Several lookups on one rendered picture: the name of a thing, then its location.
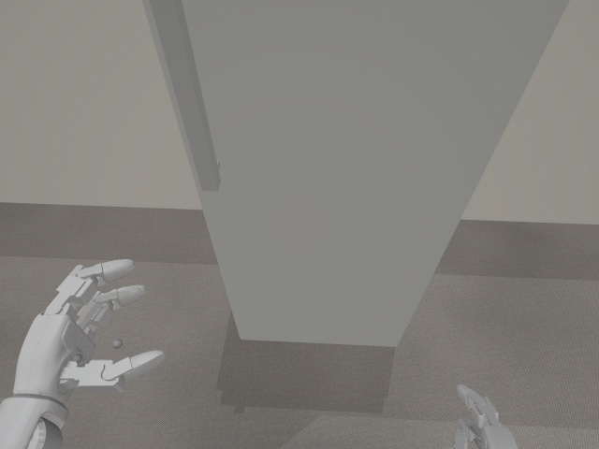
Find left robot forearm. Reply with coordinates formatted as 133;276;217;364
0;394;69;449

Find fridge door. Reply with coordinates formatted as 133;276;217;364
142;0;570;347

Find robot left hand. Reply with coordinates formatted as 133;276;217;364
13;259;166;404

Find handle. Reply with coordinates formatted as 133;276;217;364
150;0;221;192

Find robot right hand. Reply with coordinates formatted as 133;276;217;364
448;384;518;449

